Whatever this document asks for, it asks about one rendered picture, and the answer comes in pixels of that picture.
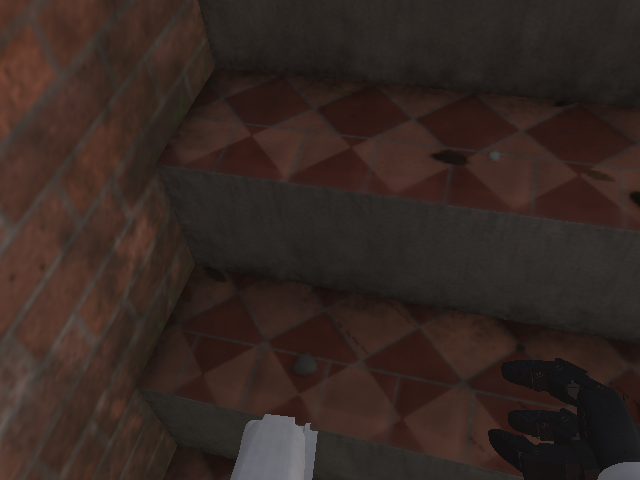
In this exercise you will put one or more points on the robot left thigh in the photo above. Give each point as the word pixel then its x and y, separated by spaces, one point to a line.
pixel 275 448

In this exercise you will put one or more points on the robot left shin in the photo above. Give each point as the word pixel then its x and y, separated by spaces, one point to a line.
pixel 246 428

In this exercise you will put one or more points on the right robot hand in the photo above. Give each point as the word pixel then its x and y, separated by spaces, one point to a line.
pixel 602 434

